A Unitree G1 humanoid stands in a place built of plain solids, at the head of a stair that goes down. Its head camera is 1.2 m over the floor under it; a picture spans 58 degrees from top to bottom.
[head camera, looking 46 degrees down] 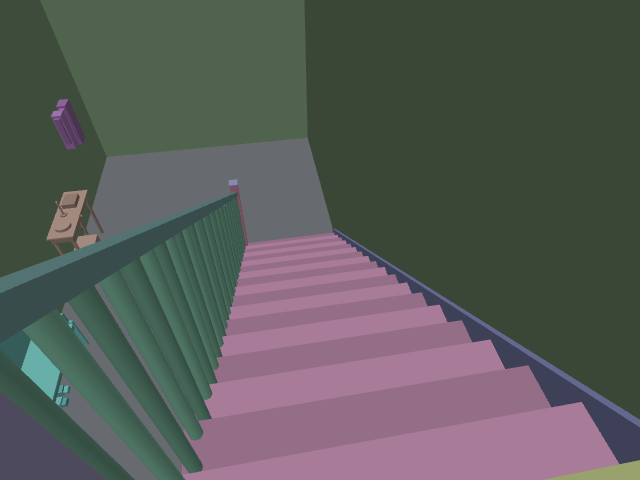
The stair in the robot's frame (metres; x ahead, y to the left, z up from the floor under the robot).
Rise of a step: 0.18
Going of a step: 0.23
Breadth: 1.32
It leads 10 degrees to the left of straight ahead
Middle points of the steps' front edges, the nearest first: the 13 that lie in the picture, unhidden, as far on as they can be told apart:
0.49 -0.20 -0.18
0.71 -0.17 -0.36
0.93 -0.13 -0.53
1.15 -0.09 -0.71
1.38 -0.05 -0.88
1.60 -0.01 -1.06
1.82 0.03 -1.24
2.04 0.06 -1.41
2.26 0.10 -1.59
2.48 0.14 -1.76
2.71 0.18 -1.94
2.93 0.22 -2.12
3.15 0.26 -2.29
